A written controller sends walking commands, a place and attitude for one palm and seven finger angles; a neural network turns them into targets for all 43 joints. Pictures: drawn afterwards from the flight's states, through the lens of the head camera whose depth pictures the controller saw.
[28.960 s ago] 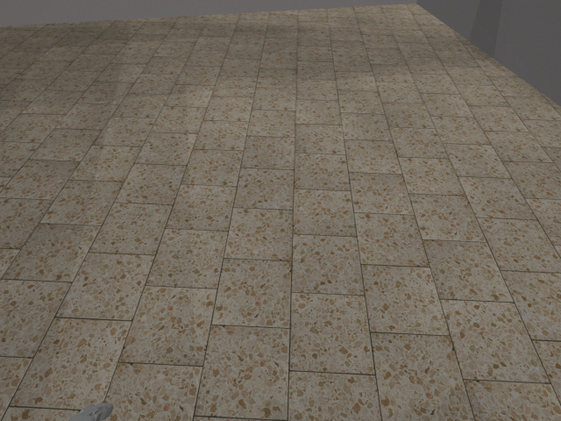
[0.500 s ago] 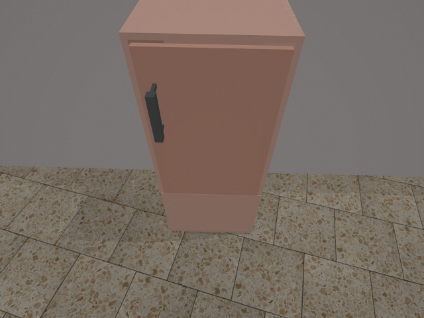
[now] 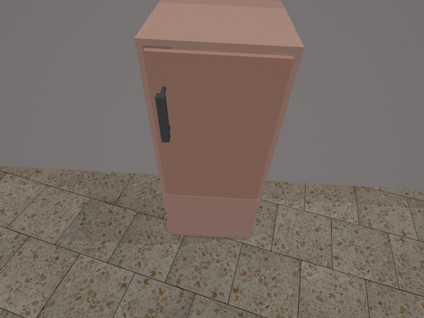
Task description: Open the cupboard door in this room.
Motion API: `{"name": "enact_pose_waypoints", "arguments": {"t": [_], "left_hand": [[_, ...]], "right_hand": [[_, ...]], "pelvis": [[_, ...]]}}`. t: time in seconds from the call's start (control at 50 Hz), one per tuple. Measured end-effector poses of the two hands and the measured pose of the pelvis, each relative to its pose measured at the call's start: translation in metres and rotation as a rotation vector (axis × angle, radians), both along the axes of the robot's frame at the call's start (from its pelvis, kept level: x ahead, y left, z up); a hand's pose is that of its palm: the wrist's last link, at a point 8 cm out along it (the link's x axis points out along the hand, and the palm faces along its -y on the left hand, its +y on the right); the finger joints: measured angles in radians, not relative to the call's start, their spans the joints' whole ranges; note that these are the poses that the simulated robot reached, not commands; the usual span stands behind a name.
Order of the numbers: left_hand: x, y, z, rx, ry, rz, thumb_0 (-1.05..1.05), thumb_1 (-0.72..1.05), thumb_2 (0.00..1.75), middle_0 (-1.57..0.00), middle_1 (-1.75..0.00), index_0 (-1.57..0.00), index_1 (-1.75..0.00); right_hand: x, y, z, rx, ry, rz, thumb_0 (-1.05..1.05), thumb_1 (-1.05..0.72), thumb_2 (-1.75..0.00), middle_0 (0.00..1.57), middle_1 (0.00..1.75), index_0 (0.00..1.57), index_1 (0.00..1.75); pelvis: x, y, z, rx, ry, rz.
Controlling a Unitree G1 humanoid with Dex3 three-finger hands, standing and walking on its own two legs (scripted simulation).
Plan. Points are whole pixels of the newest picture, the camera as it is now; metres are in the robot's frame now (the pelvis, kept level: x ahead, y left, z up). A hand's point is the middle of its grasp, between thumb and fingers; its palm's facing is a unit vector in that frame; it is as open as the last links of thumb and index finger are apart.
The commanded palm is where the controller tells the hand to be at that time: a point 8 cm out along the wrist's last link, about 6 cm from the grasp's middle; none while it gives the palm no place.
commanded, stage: shuffle to correct the standing spot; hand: left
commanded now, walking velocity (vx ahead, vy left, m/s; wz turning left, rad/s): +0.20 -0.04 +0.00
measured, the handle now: (164, 114) +0.62 +0.18 +0.04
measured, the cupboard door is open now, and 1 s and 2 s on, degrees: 0 0 0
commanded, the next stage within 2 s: come to a stop and stand still in 0.22 s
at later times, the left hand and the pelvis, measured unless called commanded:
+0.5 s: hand out of the picture +0.07 +0.15 -0.19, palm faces +0.02 -0.98 -0.17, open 7.3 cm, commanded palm none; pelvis +0.07 -0.01 -0.01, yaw -1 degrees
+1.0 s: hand out of the picture +0.09 +0.20 -0.17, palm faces -0.01 -0.98 -0.22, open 7.3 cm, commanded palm none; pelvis +0.05 +0.02 +0.00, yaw -1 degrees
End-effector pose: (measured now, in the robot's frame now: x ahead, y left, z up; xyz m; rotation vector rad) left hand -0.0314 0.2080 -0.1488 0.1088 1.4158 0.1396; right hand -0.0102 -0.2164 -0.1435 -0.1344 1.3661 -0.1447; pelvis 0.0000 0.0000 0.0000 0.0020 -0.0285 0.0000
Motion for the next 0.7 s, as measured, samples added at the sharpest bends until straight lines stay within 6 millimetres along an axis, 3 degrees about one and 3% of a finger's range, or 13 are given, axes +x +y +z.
{"name": "enact_pose_waypoints", "arguments": {"t": [0.14, 0.28, 0.36, 0.5, 0.62, 0.7], "left_hand": [[-0.005, -0.007, -0.006, -0.020, 0.029, 0.030, 0.00, 0.91, 0.90, -0.20, -0.30, -0.20, -0.30], [0.006, -0.009, -0.014, -0.041, 0.064, 0.050, 0.00, 0.91, 0.90, -0.20, -0.30, -0.20, -0.30], [0.028, -0.008, -0.015, -0.042, 0.076, 0.017, 0.00, 0.91, 0.90, -0.20, -0.30, -0.20, -0.30], [0.097, -0.006, -0.010, 0.016, -0.042, -0.015, 0.01, 0.93, 0.90, -0.20, -0.30, -0.20, -0.30], [0.118, 0.011, -0.007, 0.045, -0.079, 0.004, 0.02, 0.95, 0.90, -0.20, -0.30, -0.20, -0.30], [0.123, 0.020, -0.001, 0.055, -0.085, 0.005, 0.02, 0.95, 0.90, -0.20, -0.30, -0.20, -0.30]], "right_hand": [[-0.011, 0.000, -0.004, 0.001, 0.057, -0.024, 0.01, -0.91, -0.90, 0.20, 0.30, 0.20, 0.30], [0.005, 0.005, -0.006, -0.007, 0.066, -0.038, 0.01, -0.91, -0.90, 0.20, 0.30, 0.20, 0.30], [0.021, 0.011, -0.008, -0.007, 0.038, -0.064, 0.01, -0.91, -0.90, 0.20, 0.30, 0.20, 0.30], [0.033, 0.015, -0.014, 0.026, 0.085, -0.085, 0.01, -0.91, -0.90, 0.20, 0.30, 0.20, 0.30], [0.061, 0.018, -0.011, 0.022, 0.070, -0.065, 0.01, -0.91, -0.90, 0.20, 0.30, 0.20, 0.30], [0.069, 0.011, -0.005, -0.008, 0.057, -0.043, 0.03, -0.94, -0.90, 0.20, 0.30, 0.20, 0.30]], "pelvis": [[0.012, -0.003, -0.006, -0.006, 0.011, 0.000], [0.038, 0.001, -0.011, -0.010, 0.022, -0.002], [0.054, 0.002, -0.013, -0.003, 0.022, -0.026], [0.074, -0.007, -0.012, -0.009, 0.009, -0.011], [0.076, -0.003, -0.009, -0.007, 0.012, 0.005], [0.074, 0.003, -0.004, 0.002, 0.018, -0.007]]}}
